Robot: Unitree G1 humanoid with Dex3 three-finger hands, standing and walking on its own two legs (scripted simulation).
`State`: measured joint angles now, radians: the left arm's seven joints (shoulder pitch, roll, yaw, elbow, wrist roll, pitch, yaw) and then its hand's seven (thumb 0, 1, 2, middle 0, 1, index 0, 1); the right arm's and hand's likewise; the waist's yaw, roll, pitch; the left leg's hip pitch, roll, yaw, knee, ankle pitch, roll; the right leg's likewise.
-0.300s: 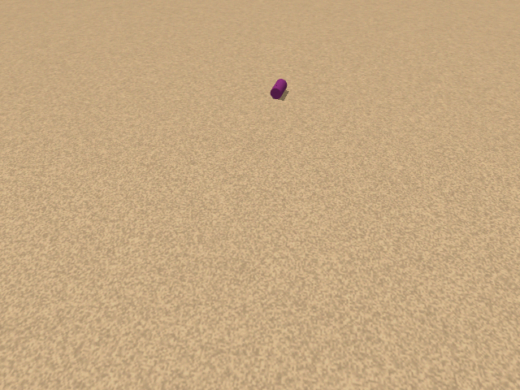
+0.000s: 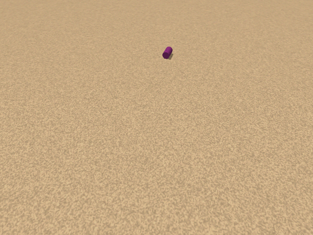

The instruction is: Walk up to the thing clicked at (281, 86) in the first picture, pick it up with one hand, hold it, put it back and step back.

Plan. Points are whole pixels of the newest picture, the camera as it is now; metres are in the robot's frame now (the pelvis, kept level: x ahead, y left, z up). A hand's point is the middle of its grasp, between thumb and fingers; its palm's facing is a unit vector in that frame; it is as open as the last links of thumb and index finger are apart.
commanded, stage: stand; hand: left
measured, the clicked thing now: (168, 51) +2.20 -0.11 -0.74
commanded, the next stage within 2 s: walk up in 0.82 s
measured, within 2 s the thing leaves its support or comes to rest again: neither
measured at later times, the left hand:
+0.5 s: hand out of the picture +0.09 +0.25 -0.15, palm faces -0.02 -0.94 -0.34, open 7.4 cm
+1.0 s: hand out of the picture +0.11 +0.31 -0.14, palm faces +0.21 -0.93 -0.31, open 7.4 cm
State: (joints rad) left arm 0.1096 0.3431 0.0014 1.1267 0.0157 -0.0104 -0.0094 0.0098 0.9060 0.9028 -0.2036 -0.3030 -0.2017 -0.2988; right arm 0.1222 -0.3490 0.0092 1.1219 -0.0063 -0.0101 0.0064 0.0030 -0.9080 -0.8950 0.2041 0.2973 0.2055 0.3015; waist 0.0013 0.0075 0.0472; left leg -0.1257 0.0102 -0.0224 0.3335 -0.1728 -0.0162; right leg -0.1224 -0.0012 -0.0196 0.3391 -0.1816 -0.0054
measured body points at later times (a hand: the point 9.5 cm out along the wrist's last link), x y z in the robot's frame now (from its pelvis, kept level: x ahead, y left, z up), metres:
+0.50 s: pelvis +0.01 +0.00 +0.00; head +0.02 +0.00 +0.45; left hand +0.09 +0.30 -0.13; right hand +0.09 -0.30 -0.13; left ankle +0.01 +0.13 -0.75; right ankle +0.00 -0.11 -0.75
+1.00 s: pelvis +0.04 +0.01 -0.01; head +0.03 +0.04 +0.44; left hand +0.10 +0.36 -0.12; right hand +0.13 -0.32 -0.11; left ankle +0.05 +0.13 -0.71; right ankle +0.00 -0.11 -0.75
